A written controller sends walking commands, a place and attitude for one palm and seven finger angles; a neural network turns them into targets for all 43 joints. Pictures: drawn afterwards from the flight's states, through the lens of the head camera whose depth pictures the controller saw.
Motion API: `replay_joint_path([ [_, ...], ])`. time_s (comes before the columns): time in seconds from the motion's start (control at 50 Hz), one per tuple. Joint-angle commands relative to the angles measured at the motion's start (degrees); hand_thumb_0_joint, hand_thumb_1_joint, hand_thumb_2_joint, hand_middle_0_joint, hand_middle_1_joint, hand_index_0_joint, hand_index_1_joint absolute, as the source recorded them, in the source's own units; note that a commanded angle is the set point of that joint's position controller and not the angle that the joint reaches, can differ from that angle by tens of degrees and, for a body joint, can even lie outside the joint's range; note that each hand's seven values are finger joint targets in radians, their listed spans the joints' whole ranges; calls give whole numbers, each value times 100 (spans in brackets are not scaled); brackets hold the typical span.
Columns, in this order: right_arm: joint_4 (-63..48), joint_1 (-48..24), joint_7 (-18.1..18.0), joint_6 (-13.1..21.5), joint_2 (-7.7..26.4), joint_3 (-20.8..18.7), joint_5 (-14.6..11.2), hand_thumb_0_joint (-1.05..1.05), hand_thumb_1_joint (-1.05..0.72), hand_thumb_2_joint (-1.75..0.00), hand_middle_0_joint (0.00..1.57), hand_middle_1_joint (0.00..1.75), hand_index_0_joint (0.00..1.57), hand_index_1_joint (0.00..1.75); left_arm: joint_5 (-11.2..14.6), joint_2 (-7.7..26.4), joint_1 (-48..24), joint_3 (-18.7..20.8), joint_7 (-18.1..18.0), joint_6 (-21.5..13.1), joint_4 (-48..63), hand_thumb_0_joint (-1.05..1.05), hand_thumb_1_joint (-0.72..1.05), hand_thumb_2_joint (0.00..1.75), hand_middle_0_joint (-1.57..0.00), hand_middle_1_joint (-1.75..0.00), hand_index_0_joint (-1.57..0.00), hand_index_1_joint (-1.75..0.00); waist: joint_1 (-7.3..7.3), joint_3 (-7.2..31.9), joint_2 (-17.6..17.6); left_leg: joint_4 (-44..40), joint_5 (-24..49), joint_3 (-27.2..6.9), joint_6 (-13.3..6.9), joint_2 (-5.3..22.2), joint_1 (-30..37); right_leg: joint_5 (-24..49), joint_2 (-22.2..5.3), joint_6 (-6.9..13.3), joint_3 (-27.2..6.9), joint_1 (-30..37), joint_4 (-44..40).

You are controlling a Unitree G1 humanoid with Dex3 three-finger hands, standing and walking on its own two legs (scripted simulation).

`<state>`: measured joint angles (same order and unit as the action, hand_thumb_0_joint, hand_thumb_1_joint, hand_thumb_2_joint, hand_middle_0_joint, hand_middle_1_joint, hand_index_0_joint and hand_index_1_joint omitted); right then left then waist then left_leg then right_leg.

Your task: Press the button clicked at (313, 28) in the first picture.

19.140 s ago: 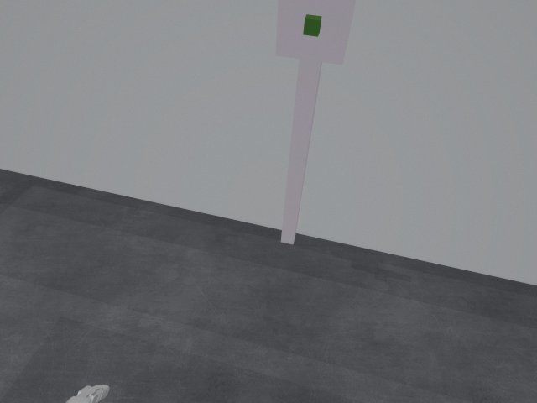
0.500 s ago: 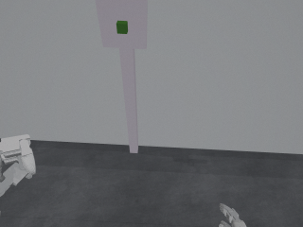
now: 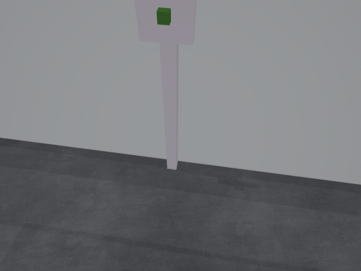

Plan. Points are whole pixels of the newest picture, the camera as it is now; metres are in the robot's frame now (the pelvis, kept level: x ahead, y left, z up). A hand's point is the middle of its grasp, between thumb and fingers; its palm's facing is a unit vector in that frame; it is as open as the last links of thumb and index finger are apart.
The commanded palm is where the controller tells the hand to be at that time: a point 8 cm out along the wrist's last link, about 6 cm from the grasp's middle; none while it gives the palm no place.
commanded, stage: let the arm hang, fingers relaxed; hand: left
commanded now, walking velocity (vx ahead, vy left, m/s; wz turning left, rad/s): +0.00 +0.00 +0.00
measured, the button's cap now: (164, 15) +0.75 +0.10 +0.20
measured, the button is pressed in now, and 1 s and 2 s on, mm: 0 0 0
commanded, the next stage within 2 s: stand and wait in 0.68 s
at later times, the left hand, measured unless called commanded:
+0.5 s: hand out of the picture -0.02 +0.19 -0.17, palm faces +0.02 -0.98 -0.18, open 7.3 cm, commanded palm none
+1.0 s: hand out of the picture -0.01 +0.19 -0.17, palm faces +0.03 -0.98 -0.18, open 7.4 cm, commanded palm none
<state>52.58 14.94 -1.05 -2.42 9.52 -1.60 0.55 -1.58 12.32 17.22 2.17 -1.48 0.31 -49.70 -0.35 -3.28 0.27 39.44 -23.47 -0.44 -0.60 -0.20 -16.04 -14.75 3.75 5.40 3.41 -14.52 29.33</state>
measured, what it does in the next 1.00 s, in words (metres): stands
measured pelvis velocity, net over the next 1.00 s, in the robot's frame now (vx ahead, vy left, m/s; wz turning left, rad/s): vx -0.01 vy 0.02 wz -0.02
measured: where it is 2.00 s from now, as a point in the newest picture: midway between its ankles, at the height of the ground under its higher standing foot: outside the picture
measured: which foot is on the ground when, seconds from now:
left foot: down 0.00-1.00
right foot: down 0.00-1.00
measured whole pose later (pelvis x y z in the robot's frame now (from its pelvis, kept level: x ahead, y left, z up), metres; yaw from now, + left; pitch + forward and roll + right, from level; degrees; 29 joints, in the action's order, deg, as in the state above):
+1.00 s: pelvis -0.01 +0.02 +0.01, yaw -1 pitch -1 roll +0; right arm 64.1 18.7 -2.8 0.2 6.4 -0.5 0.6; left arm -0.5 7.0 15.9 0.8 -2.0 -0.6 -66.1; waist 0.3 -2.1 -0.8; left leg 23.3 -14.5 2.0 -1.8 -1.4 -7.7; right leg -10.7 2.5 3.0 1.5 -11.6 23.4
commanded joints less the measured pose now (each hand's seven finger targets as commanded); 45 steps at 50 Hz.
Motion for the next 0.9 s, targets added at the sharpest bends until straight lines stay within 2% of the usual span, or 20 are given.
replay_joint_path([
  [0.0,-3,499,-45,183,367,-87,5,0,-90,-90,20,30,20,30,89,547,-102,114,-33,-131,-107,0,90,90,-49,-62,-49,-62,209,508,225,-1490,1443,-243,-135,289,688,1708,-1204,87,-1248,415,-872],
  [0.02,83,502,-79,229,448,-66,25,0,-90,-90,20,30,20,30,118,423,-47,75,-35,-131,-208,0,90,90,-46,-58,-46,-58,143,517,-71,-1630,2006,-444,-234,551,880,1615,-929,-108,-1036,335,-793],
  [0.04,120,419,-113,237,499,-58,34,0,-90,-90,20,30,20,30,118,341,26,56,-38,-116,-298,0,90,90,-42,-54,-42,-54,53,450,-197,-1588,2117,-538,-313,725,783,1485,-776,-232,-906,325,-815],
  [0.06,176,391,-135,209,527,-28,62,0,-90,-90,20,30,20,30,100,321,37,33,-60,-101,-383,0,90,90,-38,-50,-38,-50,21,358,-35,-1515,1797,-417,-303,721,574,1328,-798,-331,-956,414,-1046],
  [0.08,299,420,-149,219,428,-8,41,0,-90,-90,20,30,20,30,109,399,-2,38,-52,-87,-548,0,90,90,-35,-46,-35,-46,62,342,-349,-1593,1770,-348,-247,588,555,1462,-868,-294,-986,548,-1017],
  [0.1,381,448,-148,227,376,20,30,0,-90,-90,20,30,20,30,126,453,-48,30,-41,-74,-656,0,90,90,-31,-42,-31,-42,69,328,-557,-1754,1714,-378,-225,598,522,1365,-876,-223,-927,634,-955],
  [0.16,528,470,-147,229,389,52,47,0,-90,-90,20,30,20,30,119,354,6,-13,-30,-54,-906,0,90,90,-20,-30,-20,-30,19,94,-410,-2071,1184,-477,-257,654,300,589,-777,-171,-858,635,-1100],
  [0.24,710,595,-144,214,373,56,54,0,-90,-90,20,30,20,30,102,265,63,-45,-30,-36,-1184,0,90,90,-20,-30,-20,-30,21,-369,-101,-2235,640,-452,-254,569,168,-47,-767,-166,-900,323,-1282],
  [0.26,760,689,-148,217,344,61,65,0,-90,-90,20,30,20,30,105,227,64,-44,-32,-37,-1212,0,90,90,-20,-30,-20,-30,41,-335,-130,-2274,550,-465,-271,573,139,-109,-776,-164,-918,349,-1301],
  [0.28,799,714,-145,221,334,63,68,0,-90,-90,20,30,20,30,100,225,55,-39,-32,-33,-1251,0,90,90,-20,-30,-20,-30,35,-397,-46,-2302,498,-484,-274,557,101,-129,-774,-173,-896,320,-1277],
  [0.44,933,906,-164,244,199,56,58,0,-90,-90,20,30,20,30,99,61,201,-28,-68,-69,-1412,0,90,90,-20,-30,-20,-30,40,-288,-150,-2237,613,-411,-274,525,157,-64,-793,-162,-910,268,-1202],
  [0.48,972,934,-171,257,160,63,63,0,-90,-90,20,30,20,30,101,38,191,-24,-67,-72,-1440,0,90,90,-20,-30,-20,-30,48,-306,-229,-2279,631,-449,-277,555,117,80,-787,-158,-887,296,-1132],
  [0.52,993,963,-178,283,148,67,55,0,-90,-90,20,30,20,30,105,27,216,-21,-69,-88,-1461,0,90,90,-20,-30,-20,-30,44,-181,-160,-2248,864,-438,-273,562,185,319,-801,-161,-857,393,-1064],
  [0.6,1037,1012,-188,300,125,70,44,0,-90,-90,20,30,20,30,106,-10,234,-23,-84,-101,-1492,0,90,90,-20,-30,-20,-30,47,-207,-63,-2235,1035,-449,-271,581,219,437,-818,-164,-845,396,-1030],
  [0.62,1049,1002,-192,296,133,68,45,0,-90,-90,20,30,20,30,106,-31,260,-26,-85,-104,-1510,0,90,90,-20,-30,-20,-30,52,-201,-151,-2220,1028,-411,-259,578,266,426,-822,-163,-845,360,-1039],
  [0.68,1071,1029,-182,274,86,67,48,0,-90,-90,20,30,20,30,105,-16,248,-28,-92,-101,-1532,0,90,90,-20,-30,-20,-30,70,-354,-109,-2219,922,-412,-255,547,211,286,-828,-156,-884,258,-1080],
  [0.88,1074,977,-180,295,164,46,35,0,-90,-90,20,30,20,30,106,32,214,-17,-97,-146,-1514,0,90,90,-20,-30,-20,-30,102,-156,-77,-2080,1239,-324,-232,529,412,528,-876,-160,-929,343,-1099],
])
